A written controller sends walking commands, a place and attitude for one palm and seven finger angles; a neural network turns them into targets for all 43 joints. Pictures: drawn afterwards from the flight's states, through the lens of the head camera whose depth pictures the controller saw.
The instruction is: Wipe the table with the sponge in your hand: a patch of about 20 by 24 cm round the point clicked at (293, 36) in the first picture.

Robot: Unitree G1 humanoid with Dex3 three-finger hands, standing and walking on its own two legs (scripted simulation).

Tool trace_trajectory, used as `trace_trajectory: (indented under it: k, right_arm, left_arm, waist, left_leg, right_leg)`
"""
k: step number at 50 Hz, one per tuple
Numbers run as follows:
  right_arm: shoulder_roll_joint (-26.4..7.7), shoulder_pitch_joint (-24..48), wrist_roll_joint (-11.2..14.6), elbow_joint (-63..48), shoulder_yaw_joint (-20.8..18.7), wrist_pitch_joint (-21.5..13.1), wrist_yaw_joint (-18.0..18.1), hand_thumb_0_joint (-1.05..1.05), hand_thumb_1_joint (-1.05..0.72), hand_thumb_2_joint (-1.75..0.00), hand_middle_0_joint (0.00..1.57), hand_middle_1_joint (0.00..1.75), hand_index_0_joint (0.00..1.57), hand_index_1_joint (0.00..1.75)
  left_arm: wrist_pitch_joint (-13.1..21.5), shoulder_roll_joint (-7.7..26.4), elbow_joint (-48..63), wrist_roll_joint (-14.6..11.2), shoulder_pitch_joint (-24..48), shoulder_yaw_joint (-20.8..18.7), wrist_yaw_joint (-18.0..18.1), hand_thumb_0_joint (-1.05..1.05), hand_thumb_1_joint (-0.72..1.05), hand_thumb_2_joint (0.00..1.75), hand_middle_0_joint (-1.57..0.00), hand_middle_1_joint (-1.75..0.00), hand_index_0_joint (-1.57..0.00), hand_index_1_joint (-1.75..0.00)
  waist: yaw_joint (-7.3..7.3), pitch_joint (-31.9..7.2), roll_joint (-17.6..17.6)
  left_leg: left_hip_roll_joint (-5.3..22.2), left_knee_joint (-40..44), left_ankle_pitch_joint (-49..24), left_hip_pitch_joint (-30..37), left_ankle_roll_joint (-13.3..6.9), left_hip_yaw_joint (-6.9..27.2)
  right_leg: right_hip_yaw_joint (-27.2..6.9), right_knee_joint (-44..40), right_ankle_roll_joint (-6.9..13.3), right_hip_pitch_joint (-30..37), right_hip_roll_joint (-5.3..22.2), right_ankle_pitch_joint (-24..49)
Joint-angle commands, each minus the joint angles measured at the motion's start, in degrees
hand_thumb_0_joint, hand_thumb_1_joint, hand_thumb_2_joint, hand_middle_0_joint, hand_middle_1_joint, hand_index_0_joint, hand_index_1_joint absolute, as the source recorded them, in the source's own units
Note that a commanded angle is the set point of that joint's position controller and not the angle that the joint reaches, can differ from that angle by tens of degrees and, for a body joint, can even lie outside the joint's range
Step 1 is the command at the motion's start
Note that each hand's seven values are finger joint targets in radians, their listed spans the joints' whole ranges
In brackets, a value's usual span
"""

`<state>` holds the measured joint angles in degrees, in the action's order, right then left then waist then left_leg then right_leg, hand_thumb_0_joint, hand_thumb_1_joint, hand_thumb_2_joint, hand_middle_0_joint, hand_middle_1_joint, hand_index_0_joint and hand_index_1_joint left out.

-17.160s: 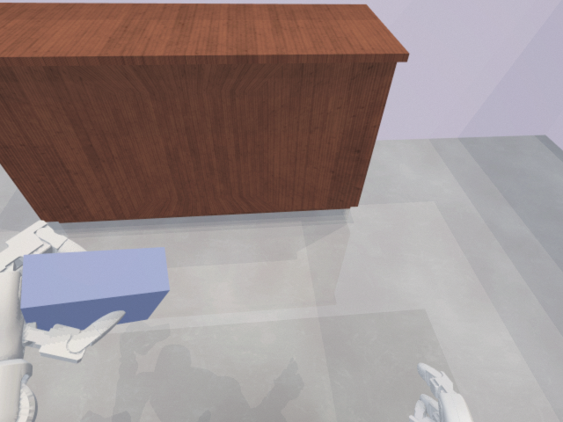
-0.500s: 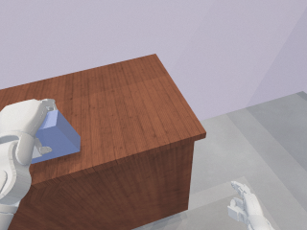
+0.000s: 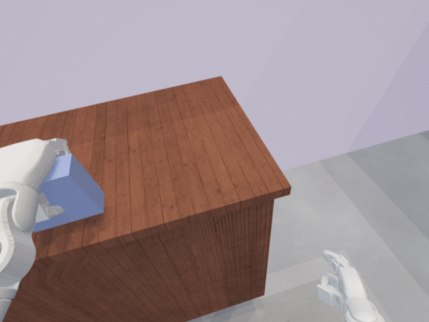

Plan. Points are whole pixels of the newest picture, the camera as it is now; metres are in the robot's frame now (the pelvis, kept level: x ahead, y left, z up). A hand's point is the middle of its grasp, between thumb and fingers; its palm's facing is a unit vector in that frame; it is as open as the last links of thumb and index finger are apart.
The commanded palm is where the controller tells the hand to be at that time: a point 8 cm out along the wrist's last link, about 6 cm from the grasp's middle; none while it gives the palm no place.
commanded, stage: move the sponge above the wiping area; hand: left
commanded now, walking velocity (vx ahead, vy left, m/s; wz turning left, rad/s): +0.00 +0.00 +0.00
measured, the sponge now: (58, 201) +0.25 +0.33 +0.13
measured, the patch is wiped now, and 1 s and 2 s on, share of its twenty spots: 0.00 0.00 0.00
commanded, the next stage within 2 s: lower the sponge onto the table in 0.32 s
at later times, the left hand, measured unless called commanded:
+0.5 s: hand (53, 185) +0.25 +0.31 +0.18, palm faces +0.07 -0.02 -1.00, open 9.2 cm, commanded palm +0.21 +0.31 +0.25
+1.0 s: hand (58, 188) +0.25 +0.31 +0.16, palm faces +0.04 -0.02 -1.00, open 9.2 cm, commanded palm +0.22 +0.32 +0.24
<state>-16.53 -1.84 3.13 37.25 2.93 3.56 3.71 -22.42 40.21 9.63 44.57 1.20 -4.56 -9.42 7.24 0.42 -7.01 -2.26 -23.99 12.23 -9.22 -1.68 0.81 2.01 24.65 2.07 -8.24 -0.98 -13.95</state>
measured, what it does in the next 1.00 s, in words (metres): stands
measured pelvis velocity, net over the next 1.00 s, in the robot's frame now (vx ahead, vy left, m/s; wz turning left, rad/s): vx -0.01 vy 0.00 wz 0.00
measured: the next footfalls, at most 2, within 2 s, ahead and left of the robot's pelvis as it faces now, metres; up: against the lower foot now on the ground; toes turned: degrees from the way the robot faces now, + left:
none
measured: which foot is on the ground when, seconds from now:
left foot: down 0.00-1.00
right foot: down 0.00-1.00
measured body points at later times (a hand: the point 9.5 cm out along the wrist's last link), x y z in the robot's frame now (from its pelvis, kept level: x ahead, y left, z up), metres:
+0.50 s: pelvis -0.01 +0.00 +0.00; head -0.02 -0.05 +0.45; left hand +0.24 +0.30 +0.23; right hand +0.23 -0.20 -0.09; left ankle +0.01 +0.10 -0.74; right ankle +0.00 -0.10 -0.74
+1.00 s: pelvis -0.01 +0.00 +0.00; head -0.01 -0.05 +0.45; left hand +0.25 +0.31 +0.22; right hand +0.23 -0.22 -0.09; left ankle +0.01 +0.10 -0.74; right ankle +0.00 -0.10 -0.74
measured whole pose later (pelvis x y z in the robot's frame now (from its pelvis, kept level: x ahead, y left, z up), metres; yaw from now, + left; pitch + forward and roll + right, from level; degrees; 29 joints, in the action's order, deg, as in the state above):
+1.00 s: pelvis -0.01 +0.00 +0.00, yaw +0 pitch -3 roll +0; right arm -16.5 -3.3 2.8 37.9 2.5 2.0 4.6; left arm -16.7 39.4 6.9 45.2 2.4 -3.4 -9.2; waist 6.8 1.6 -6.6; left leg -1.8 -24.1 11.7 -8.9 -1.3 1.0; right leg 2.1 24.4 2.5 -7.9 -1.5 -13.2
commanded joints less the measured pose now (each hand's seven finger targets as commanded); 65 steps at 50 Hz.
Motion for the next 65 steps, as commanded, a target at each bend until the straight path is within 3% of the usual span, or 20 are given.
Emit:
trace_trajectory:
  k: [1,2,4,7,10,12,19,22,25,27,30,37,40,42,45,47,53,57,59,65]
  right_arm:
    - [-4.8,10.6,-0.3,-10.4,-2.2,-3.3,0.7,0.0,-0.9,-0.9,0.2,0.3,0.2,0.3]
    - [-4.1,13.4,0.2,-11.4,-1.2,-4.0,0.7,0.0,-0.9,-0.9,0.2,0.3,0.2,0.3]
    - [-4.7,10.3,-0.3,-10.0,-2.0,-3.6,0.6,0.0,-0.9,-0.9,0.2,0.3,0.2,0.3]
    - [-3.8,13.8,0.2,-11.1,-1.2,-4.2,0.5,0.0,-0.9,-0.9,0.2,0.3,0.2,0.3]
    - [-5.0,11.0,-0.4,-9.2,-2.2,-3.2,0.5,0.0,-0.9,-0.9,0.2,0.3,0.2,0.3]
    - [-4.4,14.5,0.4,-10.0,-1.2,-3.5,0.4,0.0,-0.9,-0.9,0.2,0.3,0.2,0.3]
    - [-5.0,12.2,0.1,-9.5,-1.6,-3.5,0.7,0.0,-0.9,-0.9,0.2,0.3,0.2,0.3]
    - [-4.2,14.7,0.3,-10.9,-0.8,-4.2,0.8,0.0,-0.9,-0.9,0.2,0.3,0.2,0.3]
    - [-4.9,11.1,-0.5,-9.1,-1.8,-3.7,0.8,0.0,-0.9,-0.9,0.2,0.3,0.2,0.3]
    - [-4.2,13.8,0.1,-10.4,-1.1,-4.2,0.6,0.0,-0.9,-0.9,0.2,0.3,0.2,0.3]
    - [-5.0,11.2,-0.3,-9.1,-2.2,-3.6,0.3,0.0,-0.9,-0.9,0.2,0.3,0.2,0.3]
    - [-4.8,14.1,0.6,-10.3,-1.3,-4.0,0.5,0.0,-0.9,-0.9,0.2,0.3,0.2,0.3]
    - [-5.6,10.6,-0.1,-9.4,-2.2,-3.5,0.9,0.0,-0.9,-0.9,0.2,0.3,0.2,0.3]
    - [-4.7,13.0,0.4,-10.7,-1.3,-4.4,1.0,0.0,-0.9,-0.9,0.2,0.3,0.2,0.3]
    - [-5.4,9.1,-0.3,-8.8,-2.3,-4.2,1.3,0.0,-0.9,-0.9,0.2,0.3,0.2,0.3]
    - [-4.3,12.0,0.1,-10.3,-1.5,-4.9,1.1,0.0,-0.9,-0.9,0.2,0.3,0.2,0.3]
    - [-5.5,9.4,-0.7,-8.6,-2.5,-3.8,0.4,0.0,-0.9,-0.9,0.2,0.3,0.2,0.3]
    - [-5.0,12.5,0.0,-10.2,-1.9,-3.7,0.1,0.0,-0.9,-0.9,0.2,0.3,0.2,0.3]
    - [-5.3,9.6,-0.4,-9.5,-2.6,-3.3,0.0,0.0,-0.9,-0.9,0.2,0.3,0.2,0.3]
    - [-5.3,8.5,-0.6,-9.7,-2.8,-3.3,0.3,0.0,-0.9,-0.9,0.2,0.3,0.2,0.3]
  left_arm:
    - [2.5,16.6,13.8,1.8,14.1,-9.8,1.5,0.0,0.1,1.3,-1.2,-1.6,-1.2,-1.6]
    - [2.6,17.4,14.9,2.0,14.7,-11.0,1.6,0.0,0.1,1.3,-1.2,-1.6,-1.2,-1.6]
    - [3.6,17.6,13.9,2.0,13.6,-11.6,2.2,0.0,0.1,1.3,-1.2,-1.6,-1.2,-1.6]
    - [3.4,17.6,15.7,1.9,15.9,-12.4,3.5,0.0,0.1,1.3,-1.2,-1.6,-1.2,-1.6]
    - [2.4,17.8,10.8,1.7,15.2,-12.4,4.3,0.0,0.1,1.3,-1.2,-1.6,-1.2,-1.6]
    - [0.8,16.9,9.9,1.8,17.5,-11.2,4.1,0.0,0.1,1.3,-1.2,-1.6,-1.2,-1.6]
    - [0.3,13.9,8.9,2.8,19.2,-5.6,1.0,0.0,0.1,1.3,-1.2,-1.6,-1.2,-1.6]
    - [1.9,17.2,11.9,3.4,21.1,-8.8,0.9,0.0,0.1,1.3,-1.2,-1.6,-1.2,-1.6]
    - [3.4,18.6,9.3,3.2,19.2,-11.2,2.2,0.0,0.1,1.3,-1.2,-1.6,-1.2,-1.6]
    - [3.4,19.3,11.2,2.7,19.4,-12.7,3.1,0.0,0.1,1.3,-1.2,-1.6,-1.2,-1.6]
    - [2.6,17.3,8.3,1.9,17.3,-11.6,4.0,0.0,0.1,1.3,-1.2,-1.6,-1.2,-1.6]
    - [0.2,16.2,8.0,2.3,18.8,-8.8,1.8,0.0,0.1,1.3,-1.2,-1.6,-1.2,-1.6]
    - [1.7,16.6,6.2,2.4,17.1,-8.6,0.8,0.0,0.1,1.3,-1.2,-1.6,-1.2,-1.6]
    - [3.2,17.8,9.0,2.6,19.0,-9.9,0.9,0.0,0.1,1.3,-1.2,-1.6,-1.2,-1.6]
    - [5.7,18.6,6.4,2.9,19.0,-11.2,2.1,0.0,0.1,1.3,-1.2,-1.6,-1.2,-1.6]
    - [6.6,18.1,10.2,2.8,19.9,-11.4,3.1,0.0,0.1,1.3,-1.2,-1.6,-1.2,-1.6]
    - [4.5,16.9,5.4,2.4,15.2,-12.2,5.4,0.0,0.1,1.3,-1.2,-1.6,-1.2,-1.6]
    - [2.9,16.3,7.7,2.4,13.6,-11.4,4.6,0.0,0.1,1.3,-1.2,-1.6,-1.2,-1.6]
    - [3.2,14.2,8.1,1.8,11.1,-9.7,4.0,0.0,0.1,1.3,-1.2,-1.6,-1.2,-1.6]
    - [5.1,15.8,11.5,2.3,9.3,-11.7,4.1,0.0,0.1,1.3,-1.2,-1.6,-1.2,-1.6]
  waist:
    - [-0.22,-14.0,1.6]
    - [0.49,-13.8,1.2]
    - [0.0,-12.9,2.3]
    - [1.17,-12.1,-1.4]
    - [0.76,-11.4,1.7]
    - [0.83,-9.9,0.7]
    - [-0.75,-11.2,2.8]
    - [0.5,-12.4,1.2]
    - [0.45,-12.1,2.7]
    - [1.45,-12.3,-0.5]
    - [1.07,-11.3,1.5]
    - [0.19,-10.7,1.3]
    - [-0.54,-10.9,4.3]
    - [-0.05,-11.3,1.5]
    - [-0.66,-11.2,2.6]
    - [0.34,-12.4,-1.2]
    - [0.37,-11.9,2.5]
    - [0.8,-11.8,1.1]
    - [-0.15,-12.5,2.3]
    - [-0.3,-12.2,3.0]
  left_leg:
    - [-0.1,1.7,-15.5,4.0,-1.1,2.1]
    - [-0.3,1.8,-15.0,3.8,-1.1,2.7]
    - [0.0,2.3,-15.0,3.2,-0.9,2.5]
    - [-0.1,2.7,-13.6,3.3,-0.6,2.9]
    - [0.2,3.4,-12.5,2.0,-0.3,2.3]
    - [-0.1,3.6,-10.1,1.3,-0.3,2.5]
    - [-0.1,4.1,-8.7,1.9,-0.6,2.6]
    - [-0.2,3.7,-8.6,2.5,-0.9,2.9]
    - [-0.1,3.8,-9.5,2.1,-0.7,2.4]
    - [-0.3,3.6,-9.5,2.0,-0.6,2.8]
    - [0.0,3.7,-9.6,1.0,-0.2,2.2]
    - [-0.3,3.2,-7.9,1.0,-0.7,2.3]
    - [-0.3,2.8,-8.4,0.9,-1.0,2.0]
    - [-0.4,2.6,-8.0,1.8,-1.1,2.4]
    - [-0.3,2.8,-8.6,2.2,-1.0,2.1]
    - [-0.6,2.7,-9.3,3.2,-1.0,2.5]
    - [0.0,2.4,-11.6,1.3,-0.5,1.5]
    - [-0.5,2.1,-12.2,1.4,-0.7,1.8]
    - [-0.3,1.9,-13.5,1.9,-0.8,1.6]
    - [-0.2,1.5,-14.7,2.7,-1.1,1.8]
  right_leg:
    - [-3.5,-2.9,1.3,4.7,0.4,14.1]
    - [-5.8,-2.9,2.3,4.4,-0.4,13.3]
    - [-3.5,-3.1,1.5,4.9,0.0,12.9]
    - [-5.7,-3.3,2.7,3.8,-0.6,10.3]
    - [-3.6,-3.8,1.7,4.5,0.1,9.9]
    - [-5.7,-4.2,2.4,2.8,-0.4,7.1]
    - [-3.5,-4.3,1.4,3.2,0.0,6.4]
    - [-6.0,-4.2,2.4,3.3,-0.4,5.8]
    - [-4.1,-4.2,1.8,4.3,0.0,6.9]
    - [-6.6,-4.0,2.8,4.0,-0.5,6.1]
    - [-4.2,-4.1,1.8,4.5,0.1,7.1]
    - [-6.2,-4.1,2.2,2.7,-0.3,5.8]
    - [-4.4,-4.2,1.2,3.6,0.3,7.5]
    - [-6.5,-4.3,2.1,2.9,-0.2,6.3]
    - [-4.1,-4.7,1.4,3.3,-0.1,6.9]
    - [-6.4,-4.6,2.5,3.4,-0.5,6.6]
    - [-4.7,-3.8,2.0,5.0,0.3,9.9]
    - [-6.1,-3.4,2.3,4.7,-0.4,11.0]
    - [-4.0,-3.1,1.5,5.4,0.1,13.1]
    - [-3.6,-3.2,1.2,4.6,-0.3,13.8]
